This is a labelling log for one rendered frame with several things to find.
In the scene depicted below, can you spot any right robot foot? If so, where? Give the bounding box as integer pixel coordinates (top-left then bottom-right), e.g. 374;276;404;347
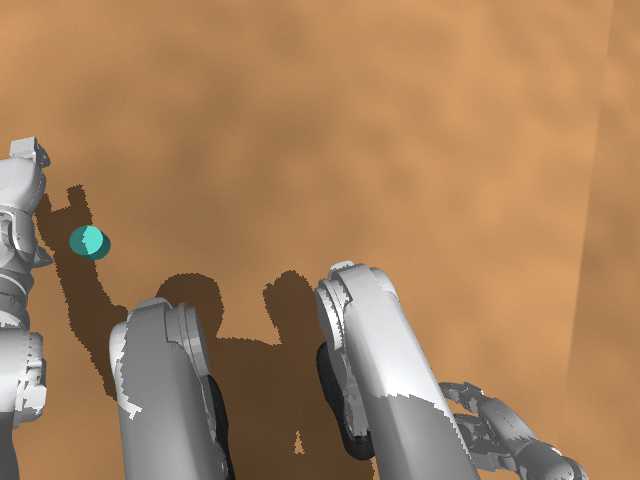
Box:
316;342;375;461

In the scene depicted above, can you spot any left robot foot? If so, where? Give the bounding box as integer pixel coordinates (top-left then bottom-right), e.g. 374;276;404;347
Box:
207;375;236;480

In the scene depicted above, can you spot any left robot hand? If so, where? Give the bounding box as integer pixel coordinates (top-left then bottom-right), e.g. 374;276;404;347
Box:
0;136;53;268

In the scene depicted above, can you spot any right robot hand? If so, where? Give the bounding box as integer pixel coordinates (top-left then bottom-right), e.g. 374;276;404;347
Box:
439;382;540;475

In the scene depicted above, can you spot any tin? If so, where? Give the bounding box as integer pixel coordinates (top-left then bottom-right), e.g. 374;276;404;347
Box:
69;226;111;260

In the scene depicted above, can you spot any right robot arm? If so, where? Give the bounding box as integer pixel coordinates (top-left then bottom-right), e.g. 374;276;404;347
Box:
515;442;589;480

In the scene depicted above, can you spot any left robot arm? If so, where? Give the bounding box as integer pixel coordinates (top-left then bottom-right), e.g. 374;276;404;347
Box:
0;205;47;480

